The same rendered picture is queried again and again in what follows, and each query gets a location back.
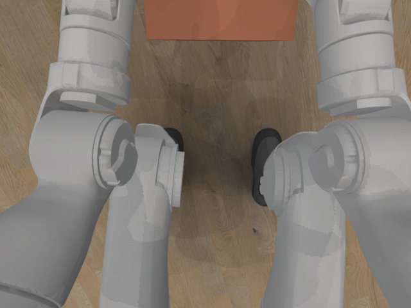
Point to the left robot upper arm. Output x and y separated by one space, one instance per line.
78 158

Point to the left robot forearm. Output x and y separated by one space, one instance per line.
91 72

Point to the left robot thigh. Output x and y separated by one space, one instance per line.
135 261

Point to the right robot thigh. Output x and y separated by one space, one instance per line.
308 269

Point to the robot thigh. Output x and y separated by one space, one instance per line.
135 261
308 269

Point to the right robot forearm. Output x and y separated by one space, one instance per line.
358 76

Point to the carton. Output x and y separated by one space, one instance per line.
221 20

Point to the right robot upper arm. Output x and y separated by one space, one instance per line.
366 164

